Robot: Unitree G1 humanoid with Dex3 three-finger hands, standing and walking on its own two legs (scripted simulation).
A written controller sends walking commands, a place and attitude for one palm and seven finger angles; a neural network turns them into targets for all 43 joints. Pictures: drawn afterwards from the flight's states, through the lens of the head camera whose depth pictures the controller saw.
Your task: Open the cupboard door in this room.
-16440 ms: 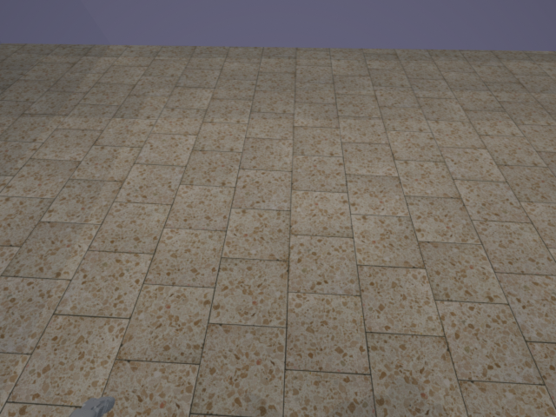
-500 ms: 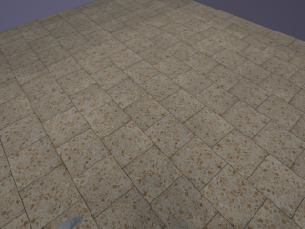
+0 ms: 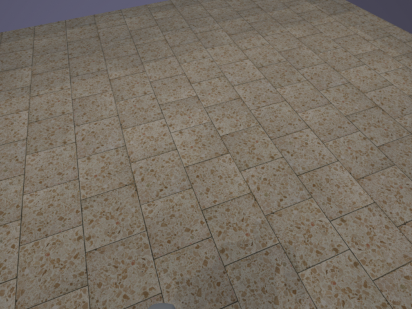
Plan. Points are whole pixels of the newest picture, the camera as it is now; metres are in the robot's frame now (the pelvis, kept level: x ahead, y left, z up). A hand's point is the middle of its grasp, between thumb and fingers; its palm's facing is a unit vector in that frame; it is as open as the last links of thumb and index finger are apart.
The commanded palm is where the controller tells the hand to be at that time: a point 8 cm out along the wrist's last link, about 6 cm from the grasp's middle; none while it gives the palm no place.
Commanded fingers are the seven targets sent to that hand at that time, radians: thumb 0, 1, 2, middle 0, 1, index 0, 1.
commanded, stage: turn or walk to find it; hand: left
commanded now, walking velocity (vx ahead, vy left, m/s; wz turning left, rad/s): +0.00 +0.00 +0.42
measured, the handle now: out of the picture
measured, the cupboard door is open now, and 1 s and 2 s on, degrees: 0 0 0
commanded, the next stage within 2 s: stand and wait in 1.36 s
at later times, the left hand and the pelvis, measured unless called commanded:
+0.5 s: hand out of the picture +0.06 +0.22 -0.15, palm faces +0.20 -0.94 -0.27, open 7.4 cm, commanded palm none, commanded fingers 0.00 0.90 0.90 -0.20 -0.30 -0.20 -0.30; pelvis -0.02 +0.00 +0.00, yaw +11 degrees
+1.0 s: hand out of the picture -0.11 +0.20 -0.18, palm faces +0.47 -0.85 -0.23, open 7.4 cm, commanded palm none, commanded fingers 0.00 0.90 0.90 -0.20 -0.30 -0.20 -0.30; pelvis -0.04 +0.00 -0.01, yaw +26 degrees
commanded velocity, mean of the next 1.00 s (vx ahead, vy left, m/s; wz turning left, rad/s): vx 0.00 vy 0.00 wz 0.42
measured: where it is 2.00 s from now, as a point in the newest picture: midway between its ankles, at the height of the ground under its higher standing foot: outside the picture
